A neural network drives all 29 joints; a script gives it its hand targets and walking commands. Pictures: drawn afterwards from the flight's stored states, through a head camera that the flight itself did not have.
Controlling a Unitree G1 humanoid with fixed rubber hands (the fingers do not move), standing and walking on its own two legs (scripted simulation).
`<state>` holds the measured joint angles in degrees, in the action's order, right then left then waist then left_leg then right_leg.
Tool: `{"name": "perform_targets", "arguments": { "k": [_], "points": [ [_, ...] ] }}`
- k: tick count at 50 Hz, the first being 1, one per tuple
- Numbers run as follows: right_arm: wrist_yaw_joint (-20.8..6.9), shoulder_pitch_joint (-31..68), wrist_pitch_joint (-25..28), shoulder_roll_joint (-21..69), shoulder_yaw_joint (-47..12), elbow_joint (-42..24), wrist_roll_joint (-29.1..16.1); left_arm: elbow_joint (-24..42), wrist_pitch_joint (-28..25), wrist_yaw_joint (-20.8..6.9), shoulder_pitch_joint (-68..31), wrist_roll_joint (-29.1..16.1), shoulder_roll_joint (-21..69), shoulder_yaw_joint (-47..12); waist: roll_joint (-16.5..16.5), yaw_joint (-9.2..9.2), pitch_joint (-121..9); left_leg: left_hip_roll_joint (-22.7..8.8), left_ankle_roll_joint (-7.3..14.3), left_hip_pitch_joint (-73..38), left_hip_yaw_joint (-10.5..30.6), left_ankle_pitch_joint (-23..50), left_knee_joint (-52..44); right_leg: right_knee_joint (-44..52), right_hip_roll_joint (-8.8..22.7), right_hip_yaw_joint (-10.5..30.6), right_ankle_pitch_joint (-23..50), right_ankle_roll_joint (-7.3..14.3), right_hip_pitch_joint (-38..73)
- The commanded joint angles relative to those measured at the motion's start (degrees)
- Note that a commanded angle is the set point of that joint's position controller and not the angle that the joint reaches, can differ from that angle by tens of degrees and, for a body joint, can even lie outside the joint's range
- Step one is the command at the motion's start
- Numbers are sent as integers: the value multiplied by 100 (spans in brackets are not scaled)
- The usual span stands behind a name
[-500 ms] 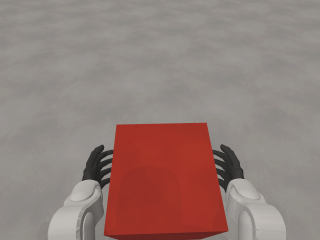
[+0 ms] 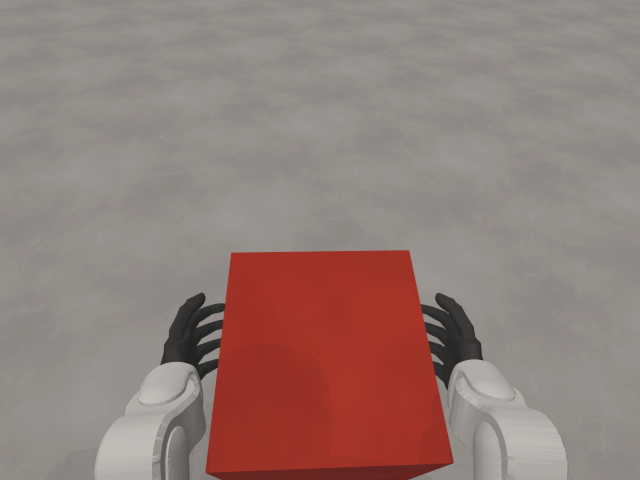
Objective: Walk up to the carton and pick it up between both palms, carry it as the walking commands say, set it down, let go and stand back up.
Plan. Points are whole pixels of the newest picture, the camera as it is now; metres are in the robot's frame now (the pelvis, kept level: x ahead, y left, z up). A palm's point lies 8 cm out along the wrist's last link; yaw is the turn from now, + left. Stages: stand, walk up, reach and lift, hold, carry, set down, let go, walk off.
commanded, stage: carry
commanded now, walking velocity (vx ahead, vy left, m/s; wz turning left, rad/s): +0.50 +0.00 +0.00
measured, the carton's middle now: (321, 379) +0.25 +0.00 +0.01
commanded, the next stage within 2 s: none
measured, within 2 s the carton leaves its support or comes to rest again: neither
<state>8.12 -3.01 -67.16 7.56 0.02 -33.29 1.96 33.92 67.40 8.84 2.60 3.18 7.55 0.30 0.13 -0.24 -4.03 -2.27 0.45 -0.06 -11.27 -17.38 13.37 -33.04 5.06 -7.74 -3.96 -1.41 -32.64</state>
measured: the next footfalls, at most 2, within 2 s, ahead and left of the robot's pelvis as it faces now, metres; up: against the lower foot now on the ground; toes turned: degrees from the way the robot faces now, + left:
right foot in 0.08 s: +0.22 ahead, -0.12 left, +0.00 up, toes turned -10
left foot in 0.52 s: +0.51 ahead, +0.12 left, +0.00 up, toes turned +12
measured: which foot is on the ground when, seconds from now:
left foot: down 0.00-0.10, up 0.12-0.50, down 0.52-1.00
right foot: up 0.00-0.06, down 0.08-0.56, up 0.58-1.00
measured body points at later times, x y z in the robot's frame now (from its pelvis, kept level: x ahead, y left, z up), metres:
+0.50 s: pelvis +0.33 +0.01 -0.01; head +0.33 +0.00 +0.44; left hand +0.57 +0.16 +0.08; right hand +0.58 -0.13 +0.08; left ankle +0.46 +0.12 -0.73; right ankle +0.19 -0.11 -0.74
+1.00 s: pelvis +0.65 +0.00 -0.02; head +0.65 +0.01 +0.43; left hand +0.90 +0.15 +0.08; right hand +0.90 -0.14 +0.08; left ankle +0.47 +0.11 -0.74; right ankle +0.78 -0.10 -0.74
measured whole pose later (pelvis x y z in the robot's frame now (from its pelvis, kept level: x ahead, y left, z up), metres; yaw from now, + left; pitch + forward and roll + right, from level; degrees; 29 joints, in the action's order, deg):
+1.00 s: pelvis +0.65 +0.00 -0.02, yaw +0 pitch +3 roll -1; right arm 8.2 -2.8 -68.6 7.5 -0.2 -34.7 2.5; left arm 34.9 68.7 8.9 2.1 2.9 7.5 0.3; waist -0.2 -0.2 -4.2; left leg -3.8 -1.9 -4.2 -11.0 -24.2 17.6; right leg -26.2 2.6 -11.6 -3.8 -0.2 -27.6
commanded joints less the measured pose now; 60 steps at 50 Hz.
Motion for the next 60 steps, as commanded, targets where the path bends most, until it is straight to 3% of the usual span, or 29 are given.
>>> {"name": "perform_targets", "arguments": {
  "k": [1,3,4,5,6,7,8,10,14,19,23,25,26,27,28,29,31,32,34,37,45,48,50,51,52,53,55,56,60],
  "points": [
    [-704,2210,30,4296,-3415,-658,-1475,514,-20,-752,-2295,-1651,4573,-3645,-938,-116,-587,-1149,468,-372,250,3029,111,447,-319,-438,7,82,470],
    [-651,2272,-41,4239,-3439,-680,-1438,435,43,-752,-2217,-1641,4503,-3523,-652,6,-990,-900,244,-12,-162,3743,1361,991,-532,-666,57,235,1915],
    [-632,2314,-81,4162,-3446,-684,-1422,329,66,-741,-2029,-1612,4460,-3410,-369,136,-1453,-743,65,742,-233,3243,2401,967,-337,-293,-214,371,3221],
    [-635,2315,-129,4050,-3464,-714,-1417,327,83,-724,-1966,-1589,4338,-3381,808,245,-2082,-337,-191,2226,-172,1696,4231,1220,1216,1965,-1078,930,4669],
    [-671,2392,-148,4135,-3496,-743,-1489,206,50,-710,-1888,-1613,4406,-3310,1798,160,-2065,350,-191,3576,320,-885,5425,1907,2078,3855,-557,1426,5155],
    [-702,2463,-117,4385,-3540,-682,-1586,339,16,-725,-2074,-1697,4574,-3357,1180,136,-1994,-40,-57,3798,966,-889,5897,1874,1923,3240,89,1456,4809],
    [-743,2574,-90,4630,-3596,-650,-1676,399,-24,-757,-2236,-1706,4791,-3326,723,146,-1875,-290,1,3743,1152,-522,5771,1877,1761,2637,486,1312,4466],
    [-783,2651,12,5068,-3659,-613,-1746,495,-93,-820,-2426,-1805,5129,-3430,380,160,-1551,-554,-71,3464,1145,-110,4924,2041,1429,1698,495,978,3922],
    [-714,2397,174,5149,-3610,-549,-1551,453,-168,-944,-2347,-1950,5099,-3623,608,156,-1218,-390,-132,3324,743,147,3637,2378,1258,994,592,916,3713],
    [-635,2257,115,4859,-3589,-731,-1478,619,-130,-928,-2155,-1959,4721,-3634,782,166,-854,-190,-158,3162,347,1202,2205,2364,922,245,1024,727,3694],
    [-643,2239,-49,4589,-3570,-736,-1470,632,0,-856,-2068,-1836,4427,-3584,900,184,-595,-76,-78,2669,131,1535,1517,2075,887,-1,1093,570,3615],
    [-655,2215,-115,4485,-3518,-657,-1464,651,67,-817,-2109,-1791,4302,-3615,711,107,-765,84,-18,1723,-225,1567,1004,1354,730,-300,1381,404,3425],
    [-657,2122,-141,4423,-3470,-545,-1461,664,108,-795,-2132,-1739,4261,-3631,334,15,-1111,154,31,598,-250,1218,1083,502,511,-479,1358,293,2925],
    [-655,2050,-156,4348,-3387,-457,-1437,695,160,-776,-2265,-1697,4175,-3654,-302,-157,-1401,-517,271,-583,879,652,1035,-873,300,-472,685,121,1805],
    [-655,2013,-156,4439,-3290,-291,-1500,806,195,-774,-2312,-1740,4192,-3702,-1748,-181,-1812,-1905,1074,-1534,3587,257,206,-2770,-464,-414,-1160,-143,210],
    [-663,2163,-125,4509,-3299,-416,-1572,623,176,-787,-2281,-1773,4290,-3653,-1603,-108,-1814,-2188,1329,-1730,4086,1009,23,-3655,-489,391,-2322,-57,-716],
    [-706,2417,-36,4868,-3283,-509,-1577,418,114,-839,-2314,-1898,4780,-3723,-486,-62,-1807,-2036,1166,-1144,2915,2161,189,-3752,75,976,-1749,26,-560],
    [-741,2549,32,5064,-3370,-583,-1634,453,36,-864,-2397,-1920,4982,-3735,-293,-38,-1655,-1905,999,-756,2438,2113,52,-3436,241,1014,-1538,-12,-401],
    [-808,2525,136,5206,-3481,-536,-1697,439,-93,-877,-2469,-1845,5136,-3735,-514,-19,-1509,-1657,754,-420,1742,1854,-218,-2719,255,813,-1201,-14,-147],
    [-849,2472,221,5056,-3563,-565,-1727,351,-206,-825,-2361,-1696,5172,-3725,-647,-23,-1257,-1606,761,-372,1353,1601,-511,-1962,222,594,-795,-62,-323],
    [-776,2069,95,4477,-3434,-614,-1545,531,-79,-744,-2217,-1646,4768,-3746,-946,-83,-589,-1139,479,-348,271,2754,-321,51,-197,-247,179,-10,85],
    [-705,2164,8,4362,-3424,-719,-1479,576,12,-756,-2287,-1683,4606,-3693,-1002,-114,-641,-1117,414,-498,33,3623,254,541,-414,-546,4,99,692],
    [-662,2240,-58,4299,-3460,-752,-1439,463,64,-752,-2113,-1673,4533,-3543,-632,47,-1218,-832,158,80,-342,3919,1845,1039,-626,-722,-16,286,2529],
    [-653,2317,-100,4238,-3456,-734,-1441,405,82,-746,-1955,-1647,4485,-3430,-182,219,-1751,-717,-2,1075,-261,2752,3075,1056,29,201,-603,430,3913],
    [-657,2269,-150,4115,-3488,-756,-1412,361,89,-722,-1950,-1612,4341,-3406,1323,214,-2268,-38,-244,2822,-66,657,5024,1520,1788,3083,-1329,1213,5279],
    [-702,2381,-144,4305,-3520,-760,-1521,300,52,-730,-1932,-1689,4498,-3369,1509,128,-1987,209,-116,3727,690,-911,5865,2015,2074,3826,-532,1442,5051],
    [-778,2568,-93,4837,-3650,-684,-1721,465,-15,-792,-2258,-1747,4879,-3361,515,130,-1749,-441,14,3630,1210,-314,5806,1982,1704,2382,227,1184,4233],
    [-795,2620,-45,5055,-3676,-665,-1760,509,-49,-819,-2361,-1784,5053,-3388,339,140,-1570,-586,-25,3481,1204,-92,5417,2061,1519,1906,182,1008,3923],
    [-732,2437,130,5213,-3642,-574,-1571,429,-120,-953,-2347,-1928,5135,-3570,581,132,-1193,-471,-98,3276,801,197,4239,2330,1225,961,553,820,3602]
  ]
}}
